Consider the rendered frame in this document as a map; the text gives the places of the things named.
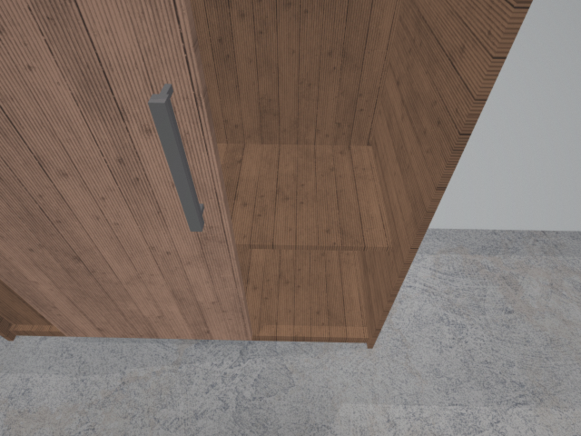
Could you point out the wardrobe door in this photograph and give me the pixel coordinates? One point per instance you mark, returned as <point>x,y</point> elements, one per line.
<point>92,230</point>
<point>16,310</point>

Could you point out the handle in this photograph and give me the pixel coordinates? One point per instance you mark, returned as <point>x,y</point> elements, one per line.
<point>164,119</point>

